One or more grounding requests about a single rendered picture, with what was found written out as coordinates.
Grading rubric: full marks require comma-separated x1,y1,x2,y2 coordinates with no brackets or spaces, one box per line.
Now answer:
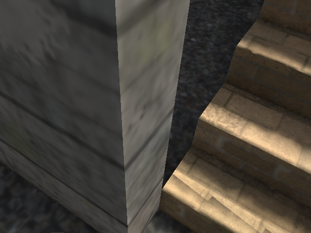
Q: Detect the stairs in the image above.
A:
159,0,311,233

